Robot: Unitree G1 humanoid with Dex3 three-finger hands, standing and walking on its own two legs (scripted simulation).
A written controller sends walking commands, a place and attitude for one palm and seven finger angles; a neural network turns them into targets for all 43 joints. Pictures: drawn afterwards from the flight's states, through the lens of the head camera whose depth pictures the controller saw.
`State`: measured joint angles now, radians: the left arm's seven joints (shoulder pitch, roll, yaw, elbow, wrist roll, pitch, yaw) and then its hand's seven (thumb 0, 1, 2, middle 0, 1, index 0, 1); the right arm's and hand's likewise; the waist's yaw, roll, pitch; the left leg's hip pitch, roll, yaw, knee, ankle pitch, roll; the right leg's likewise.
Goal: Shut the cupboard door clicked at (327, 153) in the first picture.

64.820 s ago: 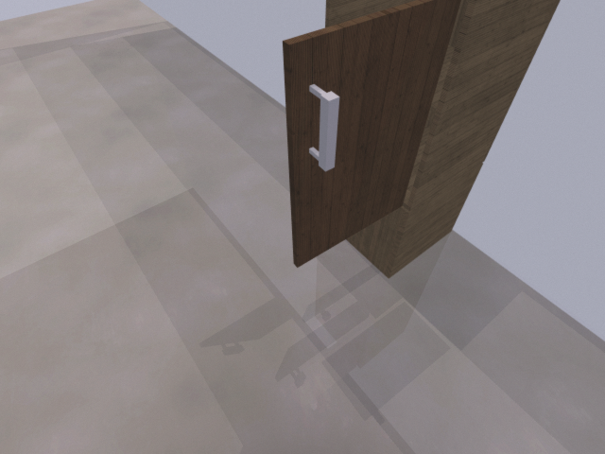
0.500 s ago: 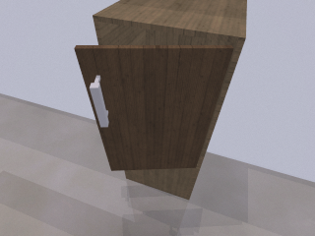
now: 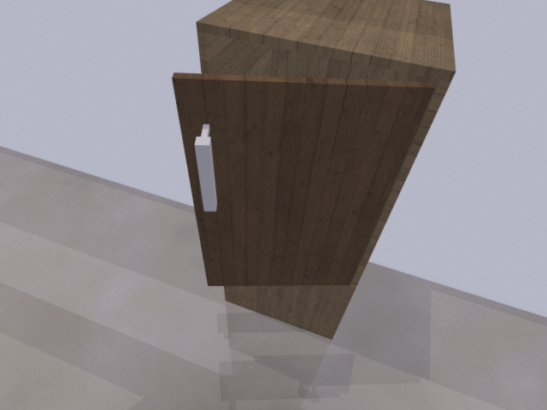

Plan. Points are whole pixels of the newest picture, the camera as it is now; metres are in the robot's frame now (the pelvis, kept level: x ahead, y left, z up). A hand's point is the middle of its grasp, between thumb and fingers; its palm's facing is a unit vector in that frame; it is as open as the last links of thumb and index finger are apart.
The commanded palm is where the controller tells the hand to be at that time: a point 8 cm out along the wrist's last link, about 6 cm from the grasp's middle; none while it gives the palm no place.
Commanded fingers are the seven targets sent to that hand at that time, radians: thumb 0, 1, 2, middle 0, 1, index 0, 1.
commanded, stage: come to a stop and stand still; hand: left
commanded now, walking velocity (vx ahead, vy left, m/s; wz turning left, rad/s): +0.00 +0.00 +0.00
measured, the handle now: (208, 169) +0.47 +0.15 +0.10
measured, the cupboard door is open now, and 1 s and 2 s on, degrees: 22 22 22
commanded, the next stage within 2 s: look again from close up in 0.18 s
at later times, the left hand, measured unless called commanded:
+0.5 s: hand out of the picture -0.08 +0.19 -0.18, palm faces +0.07 -0.98 -0.17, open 7.4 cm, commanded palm none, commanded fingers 0.00 0.90 0.90 -0.20 -0.30 -0.20 -0.30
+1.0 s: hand out of the picture -0.13 +0.29 -0.23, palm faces +0.04 -0.97 -0.25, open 7.4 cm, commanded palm none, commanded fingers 0.00 0.90 0.90 -0.20 -0.30 -0.20 -0.30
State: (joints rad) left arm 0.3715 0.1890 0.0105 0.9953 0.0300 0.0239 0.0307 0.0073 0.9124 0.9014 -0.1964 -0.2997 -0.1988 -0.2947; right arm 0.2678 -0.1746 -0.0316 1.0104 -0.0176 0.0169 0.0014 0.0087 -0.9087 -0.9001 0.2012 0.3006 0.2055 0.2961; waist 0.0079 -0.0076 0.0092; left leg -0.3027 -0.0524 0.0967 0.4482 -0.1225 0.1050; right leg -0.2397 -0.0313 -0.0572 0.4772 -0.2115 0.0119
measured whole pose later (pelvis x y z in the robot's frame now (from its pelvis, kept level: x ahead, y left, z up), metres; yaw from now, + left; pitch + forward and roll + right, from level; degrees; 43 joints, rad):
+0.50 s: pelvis -0.03 +0.02 +0.00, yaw +1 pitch -4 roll -2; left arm 0.42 0.17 0.00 1.08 0.03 0.01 0.03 0.01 0.91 0.90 -0.20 -0.30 -0.20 -0.29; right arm 0.23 -0.18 -0.04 1.09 -0.01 0.02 0.00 0.01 -0.91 -0.90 0.20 0.30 0.21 0.30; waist 0.02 -0.01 0.02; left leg -0.28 -0.09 0.10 0.37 -0.11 0.10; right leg -0.23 -0.04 -0.01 0.44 -0.22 0.02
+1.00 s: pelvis -0.16 +0.07 -0.04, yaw -2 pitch -6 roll +2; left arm 0.28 0.28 0.10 1.02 0.04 0.09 0.05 0.01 0.91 0.90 -0.20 -0.30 -0.20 -0.29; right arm 0.30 -0.21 -0.08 0.99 -0.02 0.01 -0.02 0.00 -0.91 -0.90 0.20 0.30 0.20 0.30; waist 0.00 -0.14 0.05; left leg -0.27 -0.07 0.05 0.84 -0.51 0.05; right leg -0.62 -0.08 0.13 0.95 -0.37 0.04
